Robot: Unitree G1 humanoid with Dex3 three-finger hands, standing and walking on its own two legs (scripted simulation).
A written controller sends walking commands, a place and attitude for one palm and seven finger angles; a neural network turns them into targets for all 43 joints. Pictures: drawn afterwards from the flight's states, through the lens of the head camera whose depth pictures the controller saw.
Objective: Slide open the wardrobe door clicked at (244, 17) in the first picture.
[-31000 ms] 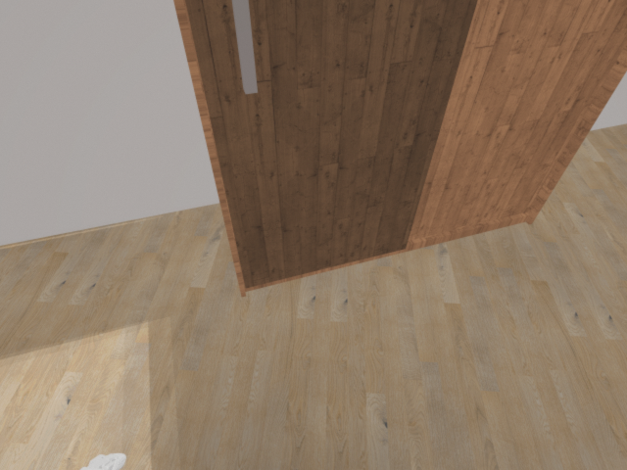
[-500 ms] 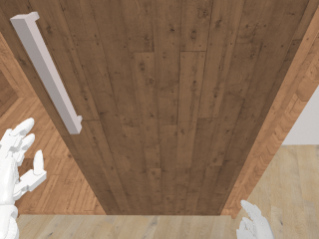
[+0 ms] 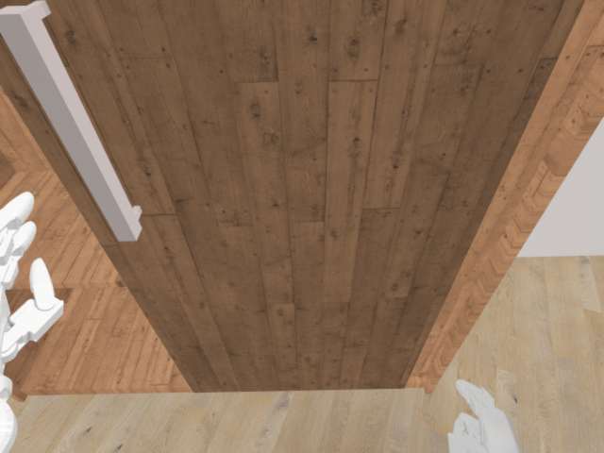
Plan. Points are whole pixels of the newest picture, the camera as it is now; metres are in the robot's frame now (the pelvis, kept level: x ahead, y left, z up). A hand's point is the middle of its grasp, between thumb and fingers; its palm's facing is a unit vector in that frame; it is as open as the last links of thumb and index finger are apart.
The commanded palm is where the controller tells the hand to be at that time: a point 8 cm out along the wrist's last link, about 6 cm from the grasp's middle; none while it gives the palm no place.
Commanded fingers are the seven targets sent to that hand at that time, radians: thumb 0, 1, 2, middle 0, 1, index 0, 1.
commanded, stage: step back with the hand held close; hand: left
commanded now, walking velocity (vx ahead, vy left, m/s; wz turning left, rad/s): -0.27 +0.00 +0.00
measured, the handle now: (92, 140) +0.41 +0.32 +0.22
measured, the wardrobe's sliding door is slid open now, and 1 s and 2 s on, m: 0.57 0.57 0.57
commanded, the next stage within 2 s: stop stepping back and stand still in 1.04 s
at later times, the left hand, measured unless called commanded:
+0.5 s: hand out of the picture +0.13 +0.35 +0.16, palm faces +0.45 -0.74 -0.49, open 7.4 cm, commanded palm +0.07 +0.37 +0.17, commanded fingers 0.00 0.90 0.90 -0.20 -0.30 -0.20 -0.30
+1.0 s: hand out of the picture +0.06 +0.35 +0.17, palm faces +0.41 -0.83 -0.38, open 7.4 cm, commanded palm +0.00 +0.39 +0.17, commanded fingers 0.00 0.90 0.90 -0.20 -0.30 -0.20 -0.30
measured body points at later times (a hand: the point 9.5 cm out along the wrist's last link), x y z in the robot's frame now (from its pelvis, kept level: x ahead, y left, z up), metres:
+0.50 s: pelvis -0.06 +0.07 -0.01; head -0.05 +0.08 +0.44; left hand +0.10 +0.38 +0.19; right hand +0.12 -0.17 -0.08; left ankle +0.02 +0.11 -0.74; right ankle -0.08 -0.07 -0.74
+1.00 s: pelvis -0.13 +0.08 -0.02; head -0.15 +0.13 +0.43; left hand +0.03 +0.39 +0.19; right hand +0.04 -0.16 -0.07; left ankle +0.02 +0.11 -0.74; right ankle -0.19 -0.05 -0.74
